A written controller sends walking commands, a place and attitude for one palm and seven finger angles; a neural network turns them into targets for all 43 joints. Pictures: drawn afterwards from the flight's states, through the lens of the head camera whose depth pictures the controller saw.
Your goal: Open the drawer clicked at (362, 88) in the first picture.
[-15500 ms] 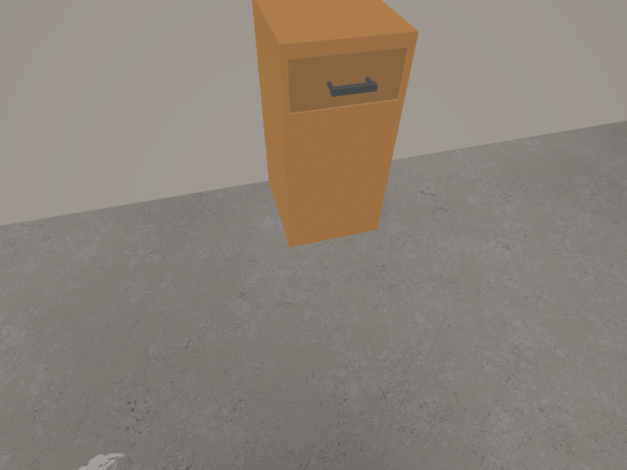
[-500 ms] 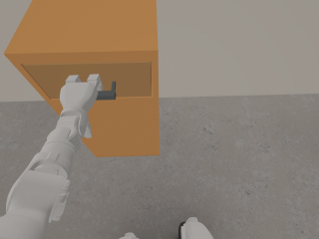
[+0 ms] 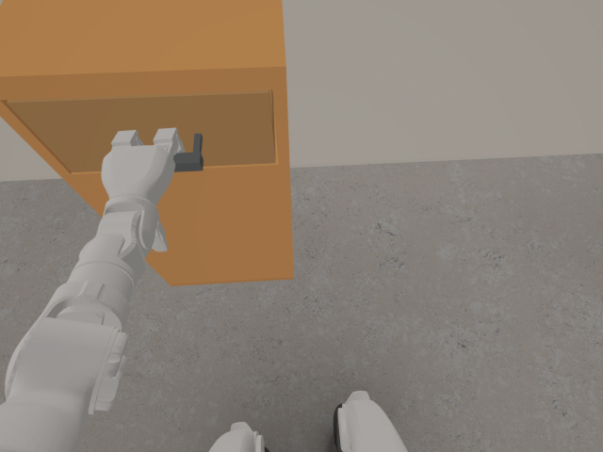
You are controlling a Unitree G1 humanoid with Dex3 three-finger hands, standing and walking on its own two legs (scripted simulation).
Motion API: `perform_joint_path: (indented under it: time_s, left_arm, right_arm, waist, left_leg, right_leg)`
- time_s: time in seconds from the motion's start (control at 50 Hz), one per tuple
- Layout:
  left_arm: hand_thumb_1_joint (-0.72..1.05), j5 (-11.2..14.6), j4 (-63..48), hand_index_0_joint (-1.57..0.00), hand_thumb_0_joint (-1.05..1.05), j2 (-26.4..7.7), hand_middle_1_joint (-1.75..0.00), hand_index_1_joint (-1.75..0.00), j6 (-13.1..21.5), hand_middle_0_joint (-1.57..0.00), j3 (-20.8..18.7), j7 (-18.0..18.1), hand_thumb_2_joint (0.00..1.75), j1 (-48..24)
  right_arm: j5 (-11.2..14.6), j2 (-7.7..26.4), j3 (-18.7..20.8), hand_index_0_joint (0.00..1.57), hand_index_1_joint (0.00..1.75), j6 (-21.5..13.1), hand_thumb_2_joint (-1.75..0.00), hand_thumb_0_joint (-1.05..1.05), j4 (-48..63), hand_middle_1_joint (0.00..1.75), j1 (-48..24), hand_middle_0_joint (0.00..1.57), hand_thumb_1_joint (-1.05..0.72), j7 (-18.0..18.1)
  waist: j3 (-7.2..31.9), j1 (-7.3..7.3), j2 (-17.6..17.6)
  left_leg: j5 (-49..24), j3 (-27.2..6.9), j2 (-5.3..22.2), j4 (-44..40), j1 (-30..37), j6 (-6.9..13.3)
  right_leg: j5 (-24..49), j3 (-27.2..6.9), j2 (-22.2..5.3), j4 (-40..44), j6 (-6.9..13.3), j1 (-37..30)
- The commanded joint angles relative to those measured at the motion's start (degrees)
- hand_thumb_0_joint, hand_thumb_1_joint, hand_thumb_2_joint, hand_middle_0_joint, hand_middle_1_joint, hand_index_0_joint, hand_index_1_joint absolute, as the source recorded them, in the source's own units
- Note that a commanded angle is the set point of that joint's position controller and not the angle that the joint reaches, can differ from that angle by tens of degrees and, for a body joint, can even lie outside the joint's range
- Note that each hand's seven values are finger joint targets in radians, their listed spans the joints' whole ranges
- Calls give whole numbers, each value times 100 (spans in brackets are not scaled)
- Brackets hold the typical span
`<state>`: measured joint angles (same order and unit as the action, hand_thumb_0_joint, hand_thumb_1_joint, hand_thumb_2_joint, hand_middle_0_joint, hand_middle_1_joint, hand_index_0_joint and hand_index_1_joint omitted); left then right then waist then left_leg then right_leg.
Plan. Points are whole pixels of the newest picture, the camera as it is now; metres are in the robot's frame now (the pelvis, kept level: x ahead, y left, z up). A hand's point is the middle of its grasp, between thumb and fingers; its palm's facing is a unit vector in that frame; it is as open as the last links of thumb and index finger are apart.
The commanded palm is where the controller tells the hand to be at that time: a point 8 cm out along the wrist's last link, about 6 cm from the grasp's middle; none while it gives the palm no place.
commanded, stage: lower the fingers behind the handle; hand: left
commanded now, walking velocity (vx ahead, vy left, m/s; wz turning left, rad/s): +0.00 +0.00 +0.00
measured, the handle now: (157, 152) +0.55 +0.19 +0.00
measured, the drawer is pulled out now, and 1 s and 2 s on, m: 0.00 0.00 0.03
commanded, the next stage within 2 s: close the thumb around the handle in 0.64 s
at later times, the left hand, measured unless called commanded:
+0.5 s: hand (157, 195) +0.49 +0.19 -0.02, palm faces -0.05 +0.00 -1.00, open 13.9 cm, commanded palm +0.47 +0.18 +0.03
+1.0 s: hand (157, 195) +0.48 +0.19 -0.02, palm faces -0.04 -0.02 -1.00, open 12.0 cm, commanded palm +0.46 +0.19 +0.03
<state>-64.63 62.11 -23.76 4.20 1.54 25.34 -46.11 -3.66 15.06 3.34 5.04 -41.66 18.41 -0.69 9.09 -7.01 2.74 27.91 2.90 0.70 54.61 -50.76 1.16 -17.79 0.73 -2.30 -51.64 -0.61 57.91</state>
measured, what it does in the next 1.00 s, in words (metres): stands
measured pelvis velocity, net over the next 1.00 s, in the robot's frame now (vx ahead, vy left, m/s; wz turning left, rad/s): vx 0.00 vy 0.00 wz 0.00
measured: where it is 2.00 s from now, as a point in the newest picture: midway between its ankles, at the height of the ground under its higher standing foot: outside the picture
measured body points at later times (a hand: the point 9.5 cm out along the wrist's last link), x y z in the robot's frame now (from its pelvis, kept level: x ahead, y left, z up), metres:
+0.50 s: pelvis +0.00 +0.00 -0.01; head +0.13 -0.01 +0.42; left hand +0.48 +0.18 +0.03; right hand +0.02 -0.27 -0.15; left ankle -0.03 +0.11 -0.68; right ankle +0.05 -0.13 -0.68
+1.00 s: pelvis +0.00 +0.00 -0.01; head +0.13 -0.01 +0.42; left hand +0.48 +0.18 +0.04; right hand +0.02 -0.28 -0.15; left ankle -0.03 +0.11 -0.68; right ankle +0.05 -0.13 -0.68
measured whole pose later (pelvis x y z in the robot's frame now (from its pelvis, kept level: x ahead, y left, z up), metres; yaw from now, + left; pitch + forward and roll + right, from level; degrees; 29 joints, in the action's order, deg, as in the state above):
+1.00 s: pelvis +0.00 +0.00 -0.01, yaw +0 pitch +25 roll +0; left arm -64.2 61.7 -23.5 3.0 2.2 25.5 -46.6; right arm -3.4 15.4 3.2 4.8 -41.4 17.9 -0.9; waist 9.6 -6.8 3.1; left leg 29.3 2.3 0.8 58.0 -53.8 1.0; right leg -19.1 1.1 -2.2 -54.7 -0.5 60.8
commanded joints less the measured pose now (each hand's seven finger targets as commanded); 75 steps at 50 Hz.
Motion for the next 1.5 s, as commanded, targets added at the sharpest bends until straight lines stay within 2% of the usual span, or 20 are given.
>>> perform_joint_path:
  time_s: [0.0,0.04,0.12,0.3,0.32,0.5,0.58,0.62,0.66,0.72,0.82,0.94,0.98,1.08,1.18,1.2,1.22,1.28,1.38,1.48]
  left_arm:
    - [-50,62,-911,-30,0,-1227,-120,-120,-109,-30,-254,230,30,-2131]
    - [-50,66,-732,-30,0,-972,-120,-120,-181,-30,-68,204,30,-2023]
    - [-50,76,-559,-30,0,-1109,-120,-120,-224,-30,-120,133,30,-2060]
    - [-50,6,-711,-30,0,-1172,-120,-120,-143,-30,-148,179,30,-2244]
    - [-50,21,-671,-30,0,-984,-120,-120,-187,-30,-22,179,30,-2235]
    - [-50,89,-713,-30,0,-760,-120,-120,-281,-30,163,66,30,-2477]
    - [-50,131,-752,-30,0,-1124,-120,-120,-169,-30,-114,-22,30,-2289]
    - [-50,114,-772,-30,0,-1013,-120,-120,-119,-30,-43,-35,30,-2130]
    - [-50,109,-760,-30,0,-1057,-120,-120,-71,-30,-88,-17,30,-2038]
    - [-50,89,-915,-30,0,-1088,-120,-120,11,-30,-145,44,30,-2014]
    - [-22,88,-811,-32,0,-1026,-123,-123,-47,-32,-106,139,42,-1964]
    - [12,76,-884,-34,0,-1266,-127,-127,-172,-34,-249,161,56,-2034]
    - [23,112,-836,-35,0,-1052,-128,-128,-187,-35,-143,142,61,-2016]
    - [51,118,-764,-37,0,-1145,-131,-131,-194,-37,-145,74,73,-2075]
    - [79,116,-769,-39,0,-1130,-134,-134,-156,-39,-161,33,85,-1929]
    - [84,113,-690,-40,0,-1007,-134,-134,-167,-40,-36,34,88,-1972]
    - [90,108,-632,-40,0,-1128,-135,-135,-181,-40,-120,38,90,-1950]
    - [90,67,-756,-40,0,-981,-135,-135,-183,-40,5,75,90,-2303]
    - [90,108,-761,-40,0,-959,-135,-135,-218,-40,-57,43,90,-2111]
    - [90,107,-762,-40,0,-764,-135,-135,-222,-40,99,54,90,-2227]
  right_arm:
    - [6,924,332,20,30,-46,-90,0,235,30,789,20,-90,15]
    - [19,908,328,20,30,-44,-90,0,232,30,771,20,-90,13]
    - [37,937,295,20,30,-58,-90,0,238,30,758,20,-90,37]
    - [7,939,304,20,30,-100,-90,0,272,30,821,20,-90,38]
    - [14,910,309,20,30,-103,-90,0,289,30,820,20,-90,30]
    - [39,892,305,20,30,-107,-90,0,266,30,866,20,-90,48]
    - [35,920,269,20,30,-118,-90,0,292,30,831,20,-90,68]
    - [30,886,284,20,30,-133,-90,0,296,30,846,20,-90,64]
    - [31,888,278,20,30,-133,-90,0,313,30,838,20,-90,69]
    - [20,886,295,20,30,-141,-90,0,304,30,854,20,-90,47]
    - [30,896,303,20,30,-120,-90,0,272,30,824,20,-90,21]
    - [33,921,298,20,30,-78,-90,0,270,30,807,20,-90,26]
    - [26,897,312,20,30,-76,-90,0,263,30,804,20,-90,18]
    - [54,915,282,20,30,-80,-90,0,289,30,754,20,-90,56]
    - [53,916,278,20,30,-96,-90,0,318,30,762,20,-90,61]
    - [58,905,283,20,30,-106,-90,0,311,30,784,20,-90,63]
    - [72,924,268,20,30,-111,-90,0,299,30,775,20,-90,69]
    - [57,907,289,20,30,-138,-90,0,294,30,802,20,-90,68]
    - [41,911,310,20,30,-113,-90,0,289,30,861,20,-90,39]
    - [56,894,309,20,30,-130,-90,0,266,30,839,20,-90,33]
  waist:
    - [2744,-8,40]
    - [2583,-64,-88]
    - [2388,-87,-191]
    - [2687,-123,-3]
    - [2641,-148,1]
    - [2611,-250,-32]
    - [2667,-126,-163]
    - [2599,-103,-15]
    - [2514,-107,-184]
    - [2718,-29,-4]
    - [2546,-71,-99]
    - [2746,-34,-111]
    - [2712,-69,-93]
    - [2511,-86,-162]
    - [2649,-23,-122]
    - [2556,-117,-131]
    - [2401,-77,-193]
    - [2531,-164,-17]
    - [2798,-102,-90]
    - [2580,-152,0]
  left_leg:
    - [-2382,-246,-200,-529,1010,67]
    - [-2280,-245,-200,-516,925,72]
    - [-1933,-216,-224,-480,643,101]
    - [-2046,-280,-211,-266,655,74]
    - [-2091,-269,-210,-265,678,76]
    - [-2070,-351,-171,-295,853,70]
    - [-1928,-297,-222,-315,626,105]
    - [-1987,-241,-219,-309,633,100]
    - [-1960,-246,-215,-312,574,107]
    - [-2109,-254,-214,-285,666,88]
    - [-1981,-233,-216,-303,544,90]
    - [-2132,-220,-224,-315,608,91]
    - [-2195,-225,-215,-317,698,89]
    - [-1974,-221,-224,-361,567,99]
    - [-2118,-227,-224,-328,640,88]
    - [-2006,-212,-217,-307,584,95]
    - [-1904,-225,-216,-330,497,89]
    - [-2039,-270,-197,-301,695,79]
    - [-2412,-316,-188,-256,849,55]
    - [-2221,-333,-172,-321,870,47]
  right_leg:
    - [1597,117,324,258,267,-2211]
    - [1520,138,336,275,265,-2109]
    - [1308,110,321,258,259,-2036]
    - [1312,136,310,24,267,-1806]
    - [1350,142,317,42,265,-1796]
    - [1227,176,332,108,256,-1675]
    - [1299,111,320,103,266,-1985]
    - [1379,104,313,114,260,-1979]
    - [1380,103,323,124,258,-2001]
    - [1463,109,321,52,274,-2011]
    - [1391,113,325,96,264,-1971]
    - [1569,86,322,81,256,-2166]
    - [1573,104,325,111,260,-2094]
    - [1419,89,325,142,255,-2072]
    - [1494,97,326,85,265,-2067]
    - [1424,95,328,106,246,-1986]
    - [1310,108,321,107,249,-1935]
    - [1288,142,335,69,268,-1755]
    - [1555,150,341,22,267,-1904]
    - [1328,179,349,91,279,-1723]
